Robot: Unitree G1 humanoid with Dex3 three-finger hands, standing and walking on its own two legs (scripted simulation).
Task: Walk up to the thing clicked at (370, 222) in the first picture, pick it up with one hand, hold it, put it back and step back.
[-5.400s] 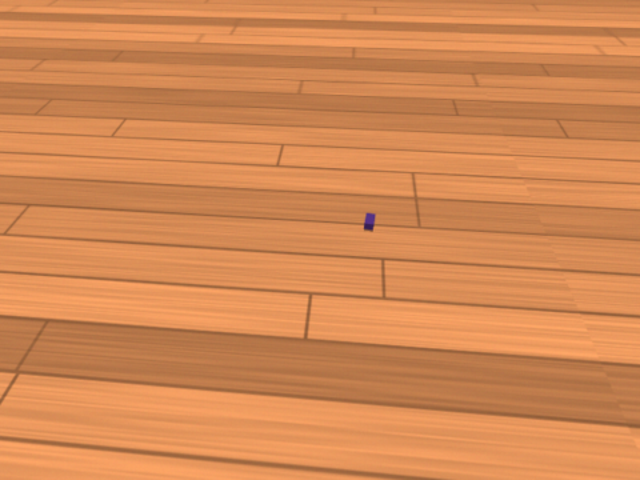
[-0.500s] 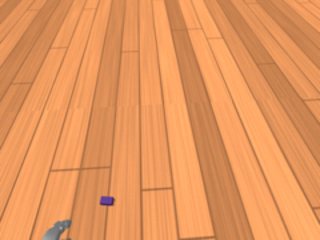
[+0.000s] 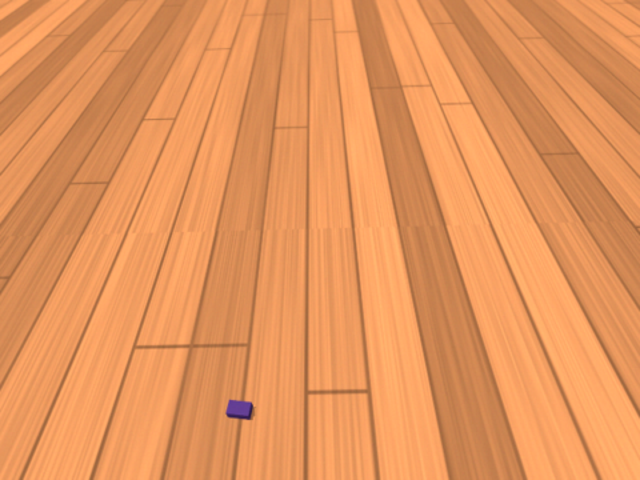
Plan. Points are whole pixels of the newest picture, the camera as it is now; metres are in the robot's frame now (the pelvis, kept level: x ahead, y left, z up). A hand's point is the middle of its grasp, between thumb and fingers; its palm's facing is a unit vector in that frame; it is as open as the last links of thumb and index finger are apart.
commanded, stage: walk up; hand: left
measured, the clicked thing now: (239, 409) +0.47 +0.30 -0.76
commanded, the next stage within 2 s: stand in 1.34 s
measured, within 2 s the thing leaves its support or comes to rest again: neither
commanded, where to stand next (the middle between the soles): +0.08 +0.02 m, yaw +1 degrees
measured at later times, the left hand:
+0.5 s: hand out of the picture +0.10 +0.27 -0.15, palm faces +0.01 -0.94 -0.34, open 7.4 cm
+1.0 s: hand out of the picture +0.10 +0.27 -0.15, palm faces +0.03 -0.93 -0.35, open 7.4 cm
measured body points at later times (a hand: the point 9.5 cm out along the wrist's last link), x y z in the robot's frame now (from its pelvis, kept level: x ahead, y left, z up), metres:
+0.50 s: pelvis +0.01 +0.02 +0.00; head +0.04 +0.02 +0.45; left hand +0.10 +0.32 -0.13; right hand +0.11 -0.28 -0.13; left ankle +0.03 +0.12 -0.74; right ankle +0.02 -0.10 -0.74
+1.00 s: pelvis +0.01 +0.01 +0.00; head +0.03 +0.01 +0.45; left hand +0.09 +0.32 -0.12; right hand +0.11 -0.29 -0.13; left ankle +0.03 +0.12 -0.74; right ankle +0.02 -0.10 -0.74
